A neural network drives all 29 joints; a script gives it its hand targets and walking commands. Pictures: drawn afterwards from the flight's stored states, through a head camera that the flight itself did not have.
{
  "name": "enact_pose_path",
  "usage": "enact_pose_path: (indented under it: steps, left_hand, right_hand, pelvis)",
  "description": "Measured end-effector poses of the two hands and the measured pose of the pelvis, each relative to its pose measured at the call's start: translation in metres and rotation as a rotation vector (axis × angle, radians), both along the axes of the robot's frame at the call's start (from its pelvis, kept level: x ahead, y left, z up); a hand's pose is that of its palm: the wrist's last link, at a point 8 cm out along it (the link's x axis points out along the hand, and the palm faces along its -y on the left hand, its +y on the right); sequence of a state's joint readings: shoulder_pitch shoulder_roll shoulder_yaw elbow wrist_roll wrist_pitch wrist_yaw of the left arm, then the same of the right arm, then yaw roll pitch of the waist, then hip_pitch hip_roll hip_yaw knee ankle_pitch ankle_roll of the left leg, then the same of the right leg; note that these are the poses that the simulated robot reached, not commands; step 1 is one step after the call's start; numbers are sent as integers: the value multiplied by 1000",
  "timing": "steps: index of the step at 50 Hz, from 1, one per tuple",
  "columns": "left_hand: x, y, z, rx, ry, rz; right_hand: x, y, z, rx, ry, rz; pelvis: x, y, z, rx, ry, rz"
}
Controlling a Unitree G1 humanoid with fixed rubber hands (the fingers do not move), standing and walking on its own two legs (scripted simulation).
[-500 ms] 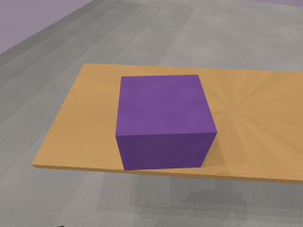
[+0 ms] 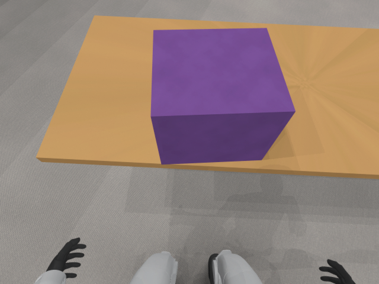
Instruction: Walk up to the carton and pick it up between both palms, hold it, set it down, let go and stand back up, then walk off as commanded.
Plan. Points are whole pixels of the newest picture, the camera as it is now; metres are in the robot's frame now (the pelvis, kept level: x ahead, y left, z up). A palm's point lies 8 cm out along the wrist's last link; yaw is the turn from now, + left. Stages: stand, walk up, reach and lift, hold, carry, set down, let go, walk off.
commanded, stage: walk off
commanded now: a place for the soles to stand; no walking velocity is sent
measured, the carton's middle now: (211, 99) +0.51 -0.03 +0.02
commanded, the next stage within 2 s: stand in 1.60 s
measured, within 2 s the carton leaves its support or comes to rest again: neither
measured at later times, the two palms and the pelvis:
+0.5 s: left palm out of the picture +0.01 +0.35 -0.12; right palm out of the picture -0.03 -0.28 -0.08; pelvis -0.11 +0.02 +0.00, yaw -4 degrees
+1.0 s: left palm out of the picture -0.07 +0.28 -0.11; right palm out of the picture -0.15 -0.33 -0.11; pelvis -0.18 -0.02 +0.00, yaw -2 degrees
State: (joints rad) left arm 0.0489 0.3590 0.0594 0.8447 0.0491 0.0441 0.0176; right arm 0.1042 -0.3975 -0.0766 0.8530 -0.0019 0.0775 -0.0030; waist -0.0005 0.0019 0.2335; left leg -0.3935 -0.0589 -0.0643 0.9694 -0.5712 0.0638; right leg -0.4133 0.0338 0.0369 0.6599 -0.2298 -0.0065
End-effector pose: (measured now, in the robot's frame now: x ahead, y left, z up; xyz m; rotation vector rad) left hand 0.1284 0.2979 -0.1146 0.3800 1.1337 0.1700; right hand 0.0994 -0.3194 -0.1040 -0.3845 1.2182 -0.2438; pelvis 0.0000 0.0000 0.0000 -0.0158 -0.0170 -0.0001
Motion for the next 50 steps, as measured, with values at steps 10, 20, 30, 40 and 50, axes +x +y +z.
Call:
enact_pose_path:
  steps: [10, 20, 30, 40, 50]
  left_hand:
    - [-37, 24, -30, -61, 24, -3]
    - [-96, 51, -17, 0, 92, -32]
    - [-139, 29, 2, 68, 34, -63]
    - [-190, -21, 23, 39, -19, -61]
    - [-197, -21, 6, -15, -49, -18]
  right_hand:
    - [-91, 37, 20, -71, 34, -31]
    - [-111, 46, 30, -63, -83, -41]
    - [-154, 12, 4, 3, -138, -21]
    - [-213, -19, -16, 38, -89, -71]
    - [-250, -7, -4, 37, -51, -28]
  pelvis:
    - [-43, 29, -4, -15, -33, -8]
    - [-84, 32, 3, -17, -3, -54]
    - [-135, 1, -9, -2, -14, -101]
    - [-162, -12, -4, 21, -42, -75]
    - [-178, -21, -4, 50, -41, -31]
